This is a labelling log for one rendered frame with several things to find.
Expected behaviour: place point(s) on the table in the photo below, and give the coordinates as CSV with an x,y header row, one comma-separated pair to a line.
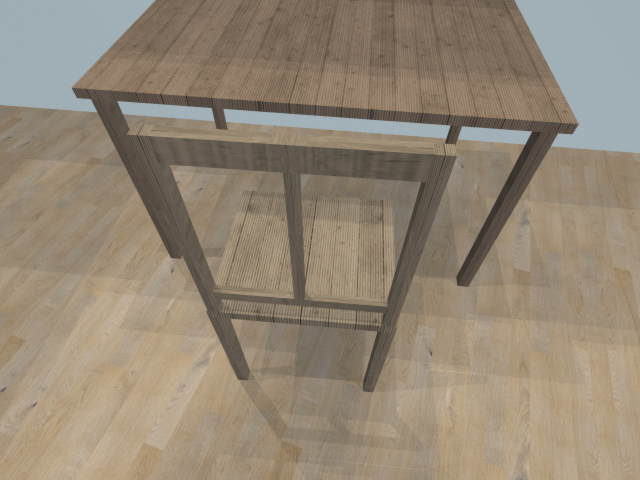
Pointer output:
x,y
471,63

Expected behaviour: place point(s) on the chair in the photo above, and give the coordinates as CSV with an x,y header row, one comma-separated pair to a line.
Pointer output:
x,y
294,258

